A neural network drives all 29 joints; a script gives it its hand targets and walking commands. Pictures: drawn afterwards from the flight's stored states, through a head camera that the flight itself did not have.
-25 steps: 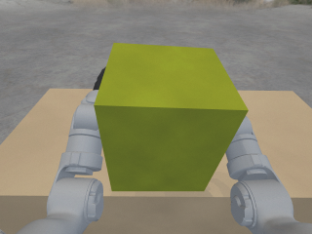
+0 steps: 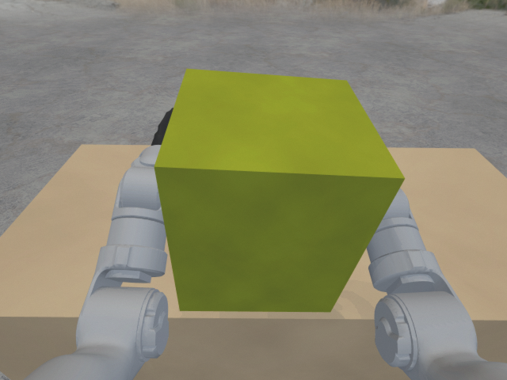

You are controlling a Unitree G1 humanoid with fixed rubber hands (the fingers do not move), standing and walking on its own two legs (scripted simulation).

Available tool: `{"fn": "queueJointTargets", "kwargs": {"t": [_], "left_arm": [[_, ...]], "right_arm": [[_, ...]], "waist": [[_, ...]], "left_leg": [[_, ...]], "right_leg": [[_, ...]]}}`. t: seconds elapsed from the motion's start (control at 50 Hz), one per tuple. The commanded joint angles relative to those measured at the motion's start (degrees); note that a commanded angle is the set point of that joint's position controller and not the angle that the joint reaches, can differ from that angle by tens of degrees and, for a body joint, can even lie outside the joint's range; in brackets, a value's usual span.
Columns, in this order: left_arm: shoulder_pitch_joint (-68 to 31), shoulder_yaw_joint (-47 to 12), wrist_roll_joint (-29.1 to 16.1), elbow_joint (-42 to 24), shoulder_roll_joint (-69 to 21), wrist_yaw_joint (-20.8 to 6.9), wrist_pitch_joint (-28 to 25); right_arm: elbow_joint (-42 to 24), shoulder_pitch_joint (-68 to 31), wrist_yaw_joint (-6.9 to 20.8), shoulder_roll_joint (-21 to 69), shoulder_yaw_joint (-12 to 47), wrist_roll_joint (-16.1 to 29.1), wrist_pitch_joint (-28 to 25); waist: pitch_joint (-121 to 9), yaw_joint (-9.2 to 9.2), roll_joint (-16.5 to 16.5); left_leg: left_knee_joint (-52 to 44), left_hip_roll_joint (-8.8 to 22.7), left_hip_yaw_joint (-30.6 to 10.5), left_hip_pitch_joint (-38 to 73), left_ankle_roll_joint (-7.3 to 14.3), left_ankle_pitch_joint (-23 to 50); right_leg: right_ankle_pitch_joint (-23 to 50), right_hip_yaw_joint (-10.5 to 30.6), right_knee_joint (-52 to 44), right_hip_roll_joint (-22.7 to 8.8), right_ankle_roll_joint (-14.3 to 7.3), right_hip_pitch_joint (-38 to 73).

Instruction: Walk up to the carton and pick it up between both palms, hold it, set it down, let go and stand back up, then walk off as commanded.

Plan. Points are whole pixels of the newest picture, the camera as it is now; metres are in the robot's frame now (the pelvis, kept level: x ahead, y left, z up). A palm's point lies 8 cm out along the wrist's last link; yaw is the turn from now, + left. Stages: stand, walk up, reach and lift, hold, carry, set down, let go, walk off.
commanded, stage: hold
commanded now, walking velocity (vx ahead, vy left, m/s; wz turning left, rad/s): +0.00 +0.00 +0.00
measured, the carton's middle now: (262, 196) +0.30 +0.01 +0.21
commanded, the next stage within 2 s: none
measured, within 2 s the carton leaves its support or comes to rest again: neither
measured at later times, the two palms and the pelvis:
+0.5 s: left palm (164, 153) +0.38 +0.16 +0.23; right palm (350, 169) +0.38 -0.13 +0.20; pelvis +0.00 +0.00 +0.00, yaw +0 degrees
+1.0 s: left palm (165, 153) +0.38 +0.16 +0.23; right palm (350, 169) +0.38 -0.13 +0.20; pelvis +0.00 +0.00 +0.00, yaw +0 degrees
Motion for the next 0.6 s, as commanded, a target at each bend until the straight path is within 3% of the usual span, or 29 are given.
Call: {"fn": "queueJointTargets", "kwargs": {"t": [0.0,0.58], "left_arm": [[-51.01,-21.90,-8.81,-16.24,-46.86,-5.89,-4.09],[-50.90,-22.57,-9.22,-15.49,-46.95,-5.72,-3.85]], "right_arm": [[-22.76,-59.93,4.36,38.00,27.05,13.70,-1.89],[-23.46,-61.63,4.33,38.36,26.94,13.78,-1.78]], "waist": [[-25.11,0.19,3.56],[-24.97,0.01,3.43]], "left_leg": [[-7.70,-3.06,-2.41,14.58,1.48,2.57],[-7.64,-3.04,-2.31,14.00,1.51,2.02]], "right_leg": [[4.45,3.55,-11.32,2.58,2.42,5.11],[3.58,3.69,-11.26,2.66,2.57,4.30]]}}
